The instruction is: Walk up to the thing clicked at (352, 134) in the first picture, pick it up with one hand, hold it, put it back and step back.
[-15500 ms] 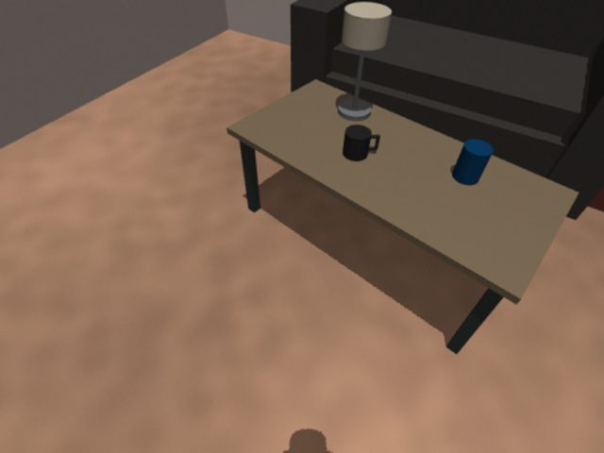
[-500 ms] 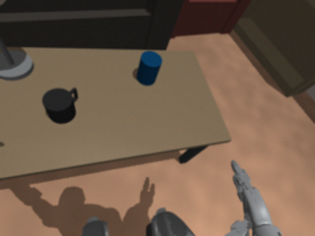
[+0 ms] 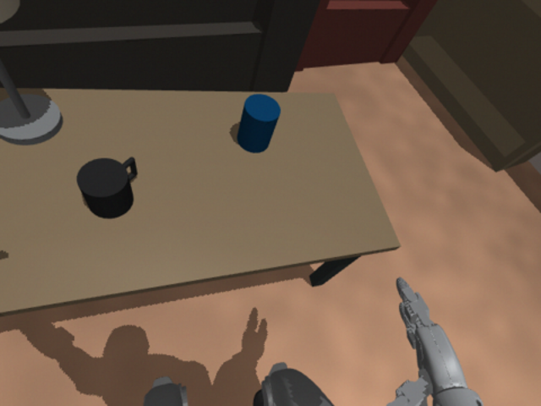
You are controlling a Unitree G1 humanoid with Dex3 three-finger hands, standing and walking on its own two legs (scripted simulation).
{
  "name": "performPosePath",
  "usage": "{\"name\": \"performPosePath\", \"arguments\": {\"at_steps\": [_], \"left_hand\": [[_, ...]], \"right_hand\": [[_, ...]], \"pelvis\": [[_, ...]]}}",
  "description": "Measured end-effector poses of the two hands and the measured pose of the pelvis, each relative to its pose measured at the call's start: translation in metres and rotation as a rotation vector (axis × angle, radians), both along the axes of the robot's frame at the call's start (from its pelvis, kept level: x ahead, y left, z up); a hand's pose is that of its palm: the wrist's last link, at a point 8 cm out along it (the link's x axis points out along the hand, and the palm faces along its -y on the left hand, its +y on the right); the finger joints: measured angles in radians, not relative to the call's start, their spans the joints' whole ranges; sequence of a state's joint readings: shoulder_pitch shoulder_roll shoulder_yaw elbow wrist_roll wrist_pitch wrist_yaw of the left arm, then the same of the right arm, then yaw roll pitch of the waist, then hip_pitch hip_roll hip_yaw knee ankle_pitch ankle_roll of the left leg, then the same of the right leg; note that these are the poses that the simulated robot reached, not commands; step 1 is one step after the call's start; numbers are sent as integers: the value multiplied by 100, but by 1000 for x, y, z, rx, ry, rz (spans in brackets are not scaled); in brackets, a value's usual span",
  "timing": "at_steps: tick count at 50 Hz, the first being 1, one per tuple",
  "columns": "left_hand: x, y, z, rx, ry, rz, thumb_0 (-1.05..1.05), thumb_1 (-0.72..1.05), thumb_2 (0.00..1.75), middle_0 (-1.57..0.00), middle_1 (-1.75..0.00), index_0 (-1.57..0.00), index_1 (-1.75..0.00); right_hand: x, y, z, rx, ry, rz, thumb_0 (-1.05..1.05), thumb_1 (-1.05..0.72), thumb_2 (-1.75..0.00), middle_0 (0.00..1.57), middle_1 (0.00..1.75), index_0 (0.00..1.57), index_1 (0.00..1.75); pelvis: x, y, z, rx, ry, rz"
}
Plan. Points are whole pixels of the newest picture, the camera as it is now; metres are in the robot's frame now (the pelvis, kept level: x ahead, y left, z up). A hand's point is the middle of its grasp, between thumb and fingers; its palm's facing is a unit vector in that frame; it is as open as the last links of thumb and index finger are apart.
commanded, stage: go down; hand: left
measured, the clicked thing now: (113, 183) +0.58 +0.19 -0.20
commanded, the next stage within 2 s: approach in 0.86 s
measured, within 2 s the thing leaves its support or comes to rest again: neither
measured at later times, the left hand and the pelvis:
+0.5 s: hand out of the picture +0.46 +0.40 +0.10, palm faces +0.25 -0.97 -0.02, open 17.2 cm; pelvis -0.01 +0.00 +0.00, yaw +0 degrees
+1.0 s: hand out of the picture +0.46 +0.40 +0.10, palm faces +0.25 -0.97 -0.02, open 17.2 cm; pelvis -0.01 +0.01 +0.00, yaw +0 degrees
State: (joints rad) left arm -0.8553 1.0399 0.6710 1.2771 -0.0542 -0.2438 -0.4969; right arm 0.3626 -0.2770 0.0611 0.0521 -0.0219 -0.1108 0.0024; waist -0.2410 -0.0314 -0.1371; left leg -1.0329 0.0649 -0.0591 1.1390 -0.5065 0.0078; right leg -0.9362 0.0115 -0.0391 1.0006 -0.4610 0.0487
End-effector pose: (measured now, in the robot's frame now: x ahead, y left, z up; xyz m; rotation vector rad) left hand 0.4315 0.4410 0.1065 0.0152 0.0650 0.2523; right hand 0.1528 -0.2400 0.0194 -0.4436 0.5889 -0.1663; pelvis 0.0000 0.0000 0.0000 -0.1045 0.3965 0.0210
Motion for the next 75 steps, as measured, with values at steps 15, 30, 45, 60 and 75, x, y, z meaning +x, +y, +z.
{"name": "performPosePath", "arguments": {"at_steps": [15, 30, 45, 60, 75], "left_hand": [[-6, 2, -20, -18, -11, 20, -1, -50, 13, -2, -11, -4, -10], [-5, 6, -12, 0, 16, 0, -1, -49, 13, -2, -11, -4, -10], [-3, 8, -3, -4, -14, 1, -1, -48, 14, -1, -11, -3, -10], [-4, -7, -53, -75, 26, -5, -1, -50, 19, -12, -20, -15, -19], [31, -87, -197, -73, 40, -15, -1, -24, 46, -38, -48, -41, -47]], "right_hand": [[-7, -1, -1, -16, 15, 10, -1, 53, -5, 6, 5, 6, 5], [-7, 5, -3, 0, -6, 1, -1, 53, -5, 6, 5, 6, 5], [-7, 5, 3, -23, -3, -4, -1, 54, -5, 6, 5, 6, 5], [-6, 25, -17, 40, 14, 63, -1, 57, -4, 6, 5, 6, 5], [-23, -14, -31, -190, 70, 26, -1, 57, -4, 6, 5, 6, 5]], "pelvis": [[-6, 0, -5, 2, 7, -1], [-9, 4, -6, -6, 9, -2], [-6, 6, -2, -9, 0, 0], [-12, 5, -13, -6, 29, -1], [-32, -1, -64, -32, 138, -20]]}}
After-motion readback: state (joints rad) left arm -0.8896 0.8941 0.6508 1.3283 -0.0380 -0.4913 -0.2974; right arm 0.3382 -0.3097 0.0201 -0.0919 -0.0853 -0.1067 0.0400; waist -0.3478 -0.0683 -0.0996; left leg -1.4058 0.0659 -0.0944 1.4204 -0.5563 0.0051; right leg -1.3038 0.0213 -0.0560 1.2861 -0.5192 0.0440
